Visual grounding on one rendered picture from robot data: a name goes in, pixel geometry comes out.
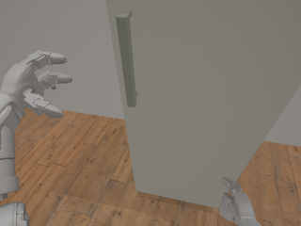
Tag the fridge door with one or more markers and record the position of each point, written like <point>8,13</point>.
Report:
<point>212,77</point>

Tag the robot right hand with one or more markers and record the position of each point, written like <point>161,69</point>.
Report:
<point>239,206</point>

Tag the robot left hand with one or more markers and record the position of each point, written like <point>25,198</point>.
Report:
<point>21,78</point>

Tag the robot left upper arm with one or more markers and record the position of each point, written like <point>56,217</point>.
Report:
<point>14,214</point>

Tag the handle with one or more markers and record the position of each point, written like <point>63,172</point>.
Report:
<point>126,54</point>

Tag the left robot forearm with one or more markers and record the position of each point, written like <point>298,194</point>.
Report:
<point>11,112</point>

